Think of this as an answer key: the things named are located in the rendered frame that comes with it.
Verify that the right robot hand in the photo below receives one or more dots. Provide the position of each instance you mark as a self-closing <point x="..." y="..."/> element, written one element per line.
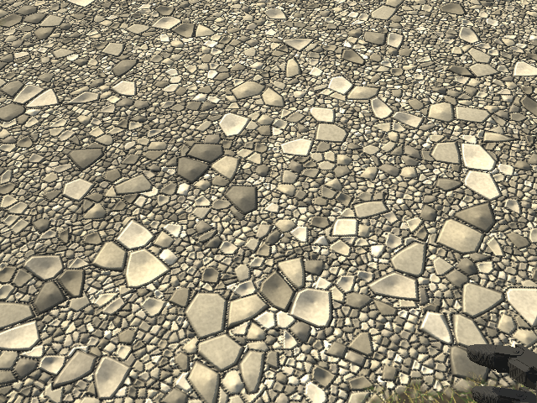
<point x="519" y="362"/>

